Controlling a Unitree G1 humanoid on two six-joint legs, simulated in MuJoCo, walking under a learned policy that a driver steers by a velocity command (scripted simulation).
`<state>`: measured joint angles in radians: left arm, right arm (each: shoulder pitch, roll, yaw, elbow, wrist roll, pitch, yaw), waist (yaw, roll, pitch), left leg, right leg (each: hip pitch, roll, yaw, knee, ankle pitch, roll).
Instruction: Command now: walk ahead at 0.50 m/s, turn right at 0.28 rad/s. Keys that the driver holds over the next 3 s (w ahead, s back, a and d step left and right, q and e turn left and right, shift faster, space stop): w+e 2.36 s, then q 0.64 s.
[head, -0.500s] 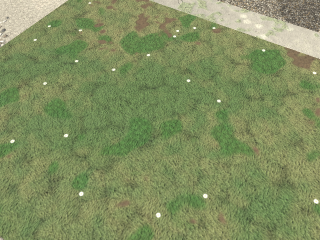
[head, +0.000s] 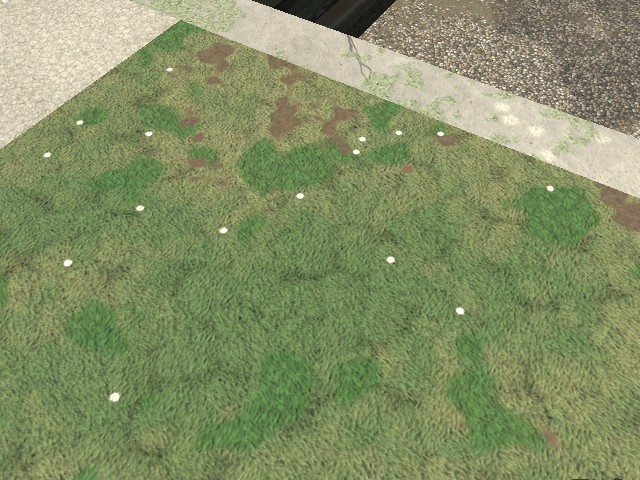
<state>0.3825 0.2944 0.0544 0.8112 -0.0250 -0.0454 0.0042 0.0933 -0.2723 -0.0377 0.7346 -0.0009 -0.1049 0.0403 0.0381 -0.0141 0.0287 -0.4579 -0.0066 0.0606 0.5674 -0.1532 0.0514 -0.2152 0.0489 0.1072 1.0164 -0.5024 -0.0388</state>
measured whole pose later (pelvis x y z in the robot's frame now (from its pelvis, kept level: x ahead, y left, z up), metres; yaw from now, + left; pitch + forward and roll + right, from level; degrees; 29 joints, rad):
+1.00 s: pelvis +0.57 -0.10 +0.00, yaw -32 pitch +2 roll +1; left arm 0.37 0.31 0.08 0.72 -0.03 -0.03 0.02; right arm 0.07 -0.28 -0.05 0.70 -0.01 -0.12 0.02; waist 0.06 -0.02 0.01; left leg -0.46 -0.03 -0.01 0.57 -0.14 0.01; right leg -0.24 0.09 0.20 0.95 -0.51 -0.04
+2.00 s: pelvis +0.95 -0.50 +0.00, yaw -68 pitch +2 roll +1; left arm 0.38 0.29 0.07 0.72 -0.04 -0.01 0.03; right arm 0.07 -0.26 -0.05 0.68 0.00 -0.11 0.03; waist 0.06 -0.02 0.00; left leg -0.46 -0.03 0.00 0.59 -0.17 0.02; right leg -0.25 0.08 0.19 0.99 -0.52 -0.04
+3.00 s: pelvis +1.00 -0.81 +0.00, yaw -70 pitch +0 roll -1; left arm 0.08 0.30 0.08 0.86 -0.01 0.02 0.02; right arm 0.16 -0.28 -0.07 0.65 -0.01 0.07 -0.01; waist -0.02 -0.03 0.09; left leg -0.34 0.02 0.04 0.62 -0.29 0.04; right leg -0.36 -0.04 -0.11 0.89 -0.52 0.03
